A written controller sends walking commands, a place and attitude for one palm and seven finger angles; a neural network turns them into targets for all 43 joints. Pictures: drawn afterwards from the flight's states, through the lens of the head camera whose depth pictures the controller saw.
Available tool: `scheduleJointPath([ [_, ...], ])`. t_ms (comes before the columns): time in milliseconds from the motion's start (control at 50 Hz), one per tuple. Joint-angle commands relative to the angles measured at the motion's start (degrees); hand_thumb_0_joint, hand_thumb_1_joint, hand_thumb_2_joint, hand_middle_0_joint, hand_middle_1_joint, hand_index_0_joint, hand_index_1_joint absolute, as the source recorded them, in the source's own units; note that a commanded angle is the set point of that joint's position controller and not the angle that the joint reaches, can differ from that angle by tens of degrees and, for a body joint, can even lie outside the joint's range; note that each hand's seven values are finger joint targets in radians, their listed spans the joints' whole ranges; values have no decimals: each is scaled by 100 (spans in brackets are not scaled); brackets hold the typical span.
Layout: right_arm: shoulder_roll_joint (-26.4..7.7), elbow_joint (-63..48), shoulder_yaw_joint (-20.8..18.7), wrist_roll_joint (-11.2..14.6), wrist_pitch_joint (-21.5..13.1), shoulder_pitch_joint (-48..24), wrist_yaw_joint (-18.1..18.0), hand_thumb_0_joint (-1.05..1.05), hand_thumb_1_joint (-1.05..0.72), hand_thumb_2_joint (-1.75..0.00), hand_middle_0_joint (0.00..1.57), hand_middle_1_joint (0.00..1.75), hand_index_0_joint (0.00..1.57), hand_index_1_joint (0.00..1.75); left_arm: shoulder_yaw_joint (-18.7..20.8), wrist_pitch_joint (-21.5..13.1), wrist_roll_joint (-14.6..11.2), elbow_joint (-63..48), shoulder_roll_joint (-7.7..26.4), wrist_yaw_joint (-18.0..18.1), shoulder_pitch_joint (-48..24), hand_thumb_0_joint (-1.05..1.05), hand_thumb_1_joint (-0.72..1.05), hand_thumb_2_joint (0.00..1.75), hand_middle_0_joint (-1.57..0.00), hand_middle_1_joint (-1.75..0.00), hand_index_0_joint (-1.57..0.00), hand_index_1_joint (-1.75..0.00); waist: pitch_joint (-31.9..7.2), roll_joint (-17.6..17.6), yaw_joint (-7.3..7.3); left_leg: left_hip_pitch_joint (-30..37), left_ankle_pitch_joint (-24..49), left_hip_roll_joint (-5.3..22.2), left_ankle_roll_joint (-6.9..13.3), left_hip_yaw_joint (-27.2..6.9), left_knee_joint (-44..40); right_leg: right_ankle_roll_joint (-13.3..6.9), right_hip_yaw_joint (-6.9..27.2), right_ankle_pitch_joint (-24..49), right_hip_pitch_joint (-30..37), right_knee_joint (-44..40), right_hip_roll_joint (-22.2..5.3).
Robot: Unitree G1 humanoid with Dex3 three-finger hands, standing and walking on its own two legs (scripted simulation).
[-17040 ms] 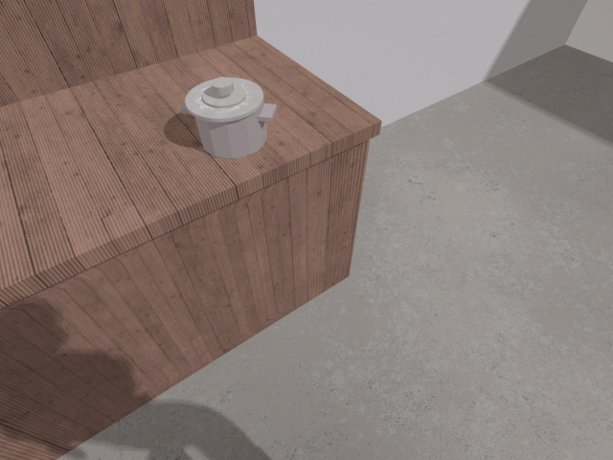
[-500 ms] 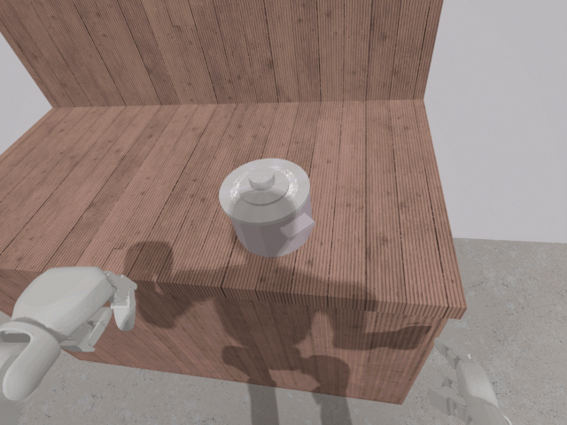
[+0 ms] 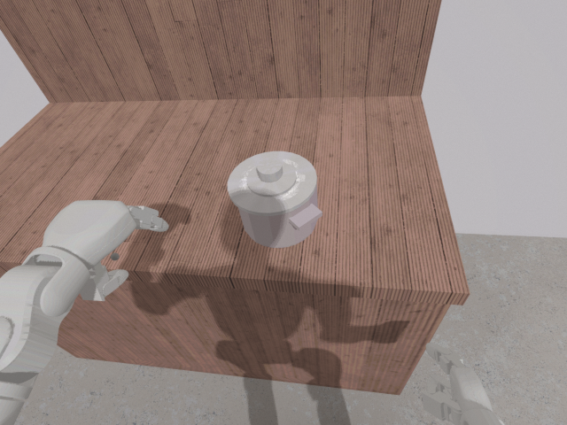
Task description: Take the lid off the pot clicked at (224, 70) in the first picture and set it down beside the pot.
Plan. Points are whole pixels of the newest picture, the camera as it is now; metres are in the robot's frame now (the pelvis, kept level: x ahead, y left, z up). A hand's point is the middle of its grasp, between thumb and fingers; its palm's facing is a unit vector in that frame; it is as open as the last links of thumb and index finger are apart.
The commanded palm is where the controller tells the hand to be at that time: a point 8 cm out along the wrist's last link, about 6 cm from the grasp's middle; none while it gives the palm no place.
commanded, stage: reach forward and open the fingers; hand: left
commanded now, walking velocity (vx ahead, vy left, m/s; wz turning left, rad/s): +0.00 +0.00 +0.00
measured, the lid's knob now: (270, 169) +0.50 +0.08 +0.08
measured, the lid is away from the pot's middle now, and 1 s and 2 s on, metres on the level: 0.00 0.00 0.00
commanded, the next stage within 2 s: move the open hand above the knob in 0.12 s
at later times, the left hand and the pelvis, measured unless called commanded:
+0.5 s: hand (147, 214) +0.34 +0.22 +0.15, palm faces -0.18 -0.01 -0.98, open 9.9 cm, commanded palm +0.32 +0.21 +0.22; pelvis +0.00 +0.00 +0.00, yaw +1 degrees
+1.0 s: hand (194, 190) +0.38 +0.17 +0.15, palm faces -0.19 -0.03 -0.98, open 9.9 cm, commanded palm +0.37 +0.17 +0.22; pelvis +0.02 -0.02 +0.00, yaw +1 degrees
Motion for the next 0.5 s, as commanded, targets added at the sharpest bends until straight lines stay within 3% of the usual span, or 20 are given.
scheduleJointPath([
  [0,-577,-952,-177,3,-271,-883,-17,0,-90,-90,20,30,20,30,1002,183,51,-698,1488,171,-1773,0,-27,140,-84,-8,-84,-8,-1223,-224,48,385,530,123,-53,-447,-523,-230,48,4,215,-319,262],
  [40,-599,-1043,-186,39,-275,-947,25,0,-90,-90,20,30,20,30,958,312,25,-598,1373,116,-1695,0,-28,141,-84,-8,-84,-8,-1238,-293,17,433,572,94,-30,-417,-380,-252,106,82,181,-266,308],
  [60,-557,-1019,-127,11,-241,-974,26,0,-90,-90,20,30,20,30,743,300,33,-808,1331,31,-2145,0,-28,142,-84,-8,-84,-8,-1398,-244,-4,408,524,89,-45,-433,-509,-221,47,24,241,-291,256],
  [80,-558,-1025,-162,24,-248,-943,12,0,-90,-90,20,30,20,30,723,332,29,-689,1316,14,-2129,0,-28,142,-84,-8,-84,-8,-1324,-299,-4,410,457,101,-39,-431,-477,-214,58,-28,195,-293,260],
  [140,-591,-1064,-151,36,-288,-988,12,0,-90,-90,20,30,20,30,946,351,81,-917,1601,-18,-2416,0,-28,144,-84,-8,-84,-8,-1485,-127,-18,549,636,96,-25,-482,-366,-265,108,118,237,-219,310],
  [160,-547,-993,-97,-1,-267,-979,-10,0,-90,-90,20,30,20,30,868,315,158,-961,1687,-76,-2884,0,-29,144,-85,-8,-85,-8,-1715,-143,-10,564,730,92,-33,-512,-458,-243,58,133,318,-221,267],
  [180,-552,-954,-134,-7,-266,-909,-29,0,-90,-90,20,30,20,30,977,350,162,-651,1741,-71,-2755,0,-29,144,-85,-8,-85,-8,-1574,-208,14,520,725,108,-35,-495,-425,-244,64,130,263,-232,268],
  [240,-591,-970,-144,76,-247,-895,27,0,-90,-90,20,30,20,30,529,613,66,-61,1154,-176,-2730,0,-29,144,-85,-8,-85,-8,-1280,-282,-111,450,643,57,-42,-492,-318,-267,53,160,50,-191,311],
  [260,-577,-928,-100,55,-190,-932,32,0,-90,-90,20,30,20,30,317,616,117,-227,1134,-271,-3138,0,-29,144,-85,-8,-85,-8,-1498,-312,-100,470,700,49,-48,-473,-436,-246,2,192,142,-209,281],
  [300,-538,-1024,-132,44,-222,-996,54,0,-90,-90,20,30,20,30,93,645,109,-440,912,-315,-3028,0,-29,144,-85,-8,-85,-8,-1590,-347,-66,564,751,39,-25,-478,-368,-239,34,270,159,-180,263],
  [340,-614,-990,-134,69,-205,-932,66,0,-90,-90,20,30,20,30,336,712,160,-232,1152,-300,-3160,0,-29,144,-85,-8,-85,-8,-1499,-421,-147,523,670,42,-16,-466,-252,-271,64,245,115,-152,310],
  [360,-584,-914,-83,36,-147,-939,40,0,-90,-90,20,30,20,30,303,719,276,-203,1314,-353,-3681,0,-29,144,-85,-8,-85,-8,-1684,-462,-121,472,662,12,-17,-444,-376,-252,28,203,230,-177,281],
  [420,-576,-894,-104,30,-179,-950,-2,0,-90,-90,20,30,20,30,457,731,344,-200,1539,-322,-4083,0,-29,144,-85,-8,-85,-8,-1855,-282,-58,536,879,-13,-15,-485,-322,-278,79,421,375,-90,243],
  [440,-597,-964,-119,38,-231,-952,48,0,-90,-90,20,30,20,30,546,742,283,-328,1553,-294,-3981,0,-29,144,-85,-8,-85,-8,-2018,-47,-68,670,1110,-32,0,-503,-159,-316,121,626,402,4,263],
  [460,-501,-924,-66,17,-188,-982,59,0,-90,-90,20,30,20,30,230,795,321,-191,1259,-374,-4058,0,-29,144,-85,-8,-85,-8,-2130,-187,-59,675,1305,-51,-11,-464,-233,-292,69,749,481,6,255],
  [480,-514,-931,-109,38,-176,-890,78,0,-90,-90,20,30,20,30,145,837,277,-47,1093,-381,-3893,0,-29,144,-85,-8,-85,-8,-1979,-384,-71,629,1301,-28,-20,-455,-205,-268,57,812,431,-5,243],
])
